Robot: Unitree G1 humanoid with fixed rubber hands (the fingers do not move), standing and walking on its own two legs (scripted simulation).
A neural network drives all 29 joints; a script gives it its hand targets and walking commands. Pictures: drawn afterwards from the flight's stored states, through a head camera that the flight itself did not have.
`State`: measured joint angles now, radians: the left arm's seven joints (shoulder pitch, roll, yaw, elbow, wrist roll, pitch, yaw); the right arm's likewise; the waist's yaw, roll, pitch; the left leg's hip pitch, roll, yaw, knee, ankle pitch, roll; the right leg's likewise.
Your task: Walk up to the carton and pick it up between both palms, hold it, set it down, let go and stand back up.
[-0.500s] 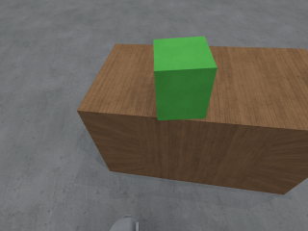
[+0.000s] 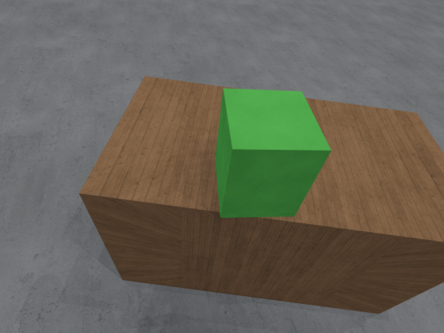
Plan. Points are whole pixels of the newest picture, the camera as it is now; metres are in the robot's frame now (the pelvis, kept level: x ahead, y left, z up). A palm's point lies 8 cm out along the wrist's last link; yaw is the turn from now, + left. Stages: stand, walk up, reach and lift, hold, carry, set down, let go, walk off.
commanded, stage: walk up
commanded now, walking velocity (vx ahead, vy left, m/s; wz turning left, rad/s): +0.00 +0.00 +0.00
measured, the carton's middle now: (260, 155) +0.54 -0.09 -0.01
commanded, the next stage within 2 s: none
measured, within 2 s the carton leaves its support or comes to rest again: neither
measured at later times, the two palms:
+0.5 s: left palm out of the picture +0.03 +0.19 -0.15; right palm out of the picture -0.01 -0.24 -0.15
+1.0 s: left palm out of the picture +0.00 +0.19 -0.15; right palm out of the picture -0.01 -0.20 -0.15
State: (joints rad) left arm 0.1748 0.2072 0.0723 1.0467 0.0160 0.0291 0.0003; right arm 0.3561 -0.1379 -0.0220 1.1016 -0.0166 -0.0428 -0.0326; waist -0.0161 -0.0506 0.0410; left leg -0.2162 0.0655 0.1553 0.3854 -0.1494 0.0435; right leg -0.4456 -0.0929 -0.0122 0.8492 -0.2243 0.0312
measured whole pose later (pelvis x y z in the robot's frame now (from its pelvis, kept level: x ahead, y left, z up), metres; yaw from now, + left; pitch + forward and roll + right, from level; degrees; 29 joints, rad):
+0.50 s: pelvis +0.02 -0.03 +0.00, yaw -1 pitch -1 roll +0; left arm 0.24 0.14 0.02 1.11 0.00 0.00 0.03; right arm 0.31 -0.12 -0.01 1.15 -0.01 0.00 -0.03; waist 0.01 -0.01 0.02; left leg -0.13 0.04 0.04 0.40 -0.25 -0.02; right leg -0.21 0.00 -0.07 0.39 -0.16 -0.03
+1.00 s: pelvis +0.03 -0.01 +0.00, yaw -1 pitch -1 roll +0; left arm 0.32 0.10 0.00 1.17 0.01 -0.01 0.03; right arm 0.32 -0.09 0.00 1.17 -0.01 -0.01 -0.03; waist 0.01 0.00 0.02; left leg -0.10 0.01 0.05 0.38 -0.26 0.00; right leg -0.21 -0.02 -0.05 0.40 -0.18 0.00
